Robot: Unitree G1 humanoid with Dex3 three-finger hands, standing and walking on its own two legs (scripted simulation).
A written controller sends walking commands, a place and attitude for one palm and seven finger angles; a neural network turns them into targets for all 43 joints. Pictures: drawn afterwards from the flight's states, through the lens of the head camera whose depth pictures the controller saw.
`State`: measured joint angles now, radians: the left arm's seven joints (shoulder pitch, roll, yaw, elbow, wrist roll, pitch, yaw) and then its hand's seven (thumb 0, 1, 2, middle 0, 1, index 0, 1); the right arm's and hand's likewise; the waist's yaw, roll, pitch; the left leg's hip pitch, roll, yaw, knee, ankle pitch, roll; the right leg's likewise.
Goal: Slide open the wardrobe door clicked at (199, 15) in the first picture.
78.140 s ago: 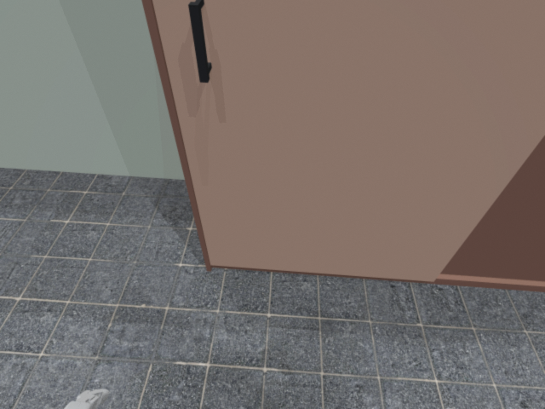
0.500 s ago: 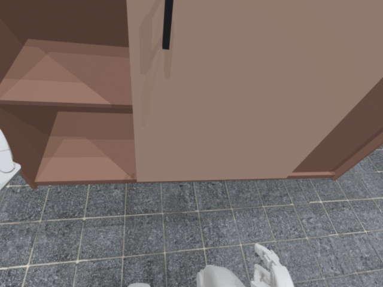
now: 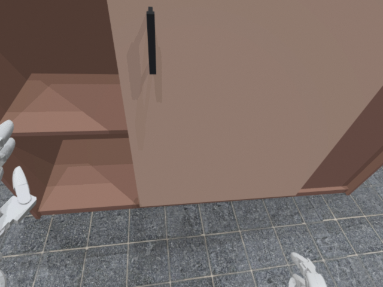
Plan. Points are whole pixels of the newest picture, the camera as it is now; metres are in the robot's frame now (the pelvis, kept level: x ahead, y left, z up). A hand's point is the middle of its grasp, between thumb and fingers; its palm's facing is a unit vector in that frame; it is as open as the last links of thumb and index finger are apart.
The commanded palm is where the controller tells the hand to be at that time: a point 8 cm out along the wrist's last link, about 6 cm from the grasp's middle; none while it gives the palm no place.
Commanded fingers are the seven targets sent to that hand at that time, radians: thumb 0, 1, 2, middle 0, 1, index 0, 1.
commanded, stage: stop stepping back and stand still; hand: left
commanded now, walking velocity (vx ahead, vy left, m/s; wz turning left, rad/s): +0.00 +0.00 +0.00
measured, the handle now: (151, 41) +0.63 +0.16 +0.22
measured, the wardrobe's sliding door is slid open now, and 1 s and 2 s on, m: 0.52 0.52 0.52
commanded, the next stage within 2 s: let the arm hang, fingers relaxed in 0.70 s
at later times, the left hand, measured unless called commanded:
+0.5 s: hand (51, 163) +0.27 +0.27 +0.15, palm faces +0.45 -0.78 -0.42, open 7.4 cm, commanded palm +0.20 +0.30 +0.19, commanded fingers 0.00 0.90 0.90 -0.20 -0.30 -0.20 -0.30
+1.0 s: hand (87, 280) +0.15 +0.23 -0.10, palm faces +0.05 -0.94 -0.33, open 7.4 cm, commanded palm none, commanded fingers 0.00 0.90 0.90 -0.20 -0.30 -0.20 -0.30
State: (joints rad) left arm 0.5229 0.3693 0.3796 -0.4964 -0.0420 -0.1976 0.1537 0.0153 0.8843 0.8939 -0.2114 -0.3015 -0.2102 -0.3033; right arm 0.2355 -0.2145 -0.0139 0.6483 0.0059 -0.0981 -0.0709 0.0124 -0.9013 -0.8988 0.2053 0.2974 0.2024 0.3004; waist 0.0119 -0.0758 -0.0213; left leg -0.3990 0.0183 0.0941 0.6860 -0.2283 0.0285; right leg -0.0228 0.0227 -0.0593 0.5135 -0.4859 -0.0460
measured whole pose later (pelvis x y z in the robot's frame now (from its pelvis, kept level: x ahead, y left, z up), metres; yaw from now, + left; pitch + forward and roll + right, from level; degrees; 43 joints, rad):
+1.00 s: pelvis +0.03 +0.01 +0.01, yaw +3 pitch +2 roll +0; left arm 0.29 0.26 0.04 0.56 0.03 0.05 0.00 0.01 0.90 0.89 -0.20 -0.30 -0.19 -0.30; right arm 0.15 -0.28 -0.01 0.78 -0.02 -0.01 0.00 0.01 -0.90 -0.90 0.21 0.30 0.20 0.30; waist -0.01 0.04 -0.02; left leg -0.35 -0.04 0.01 0.60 -0.29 0.04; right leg -0.30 -0.04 -0.05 0.61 -0.35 0.01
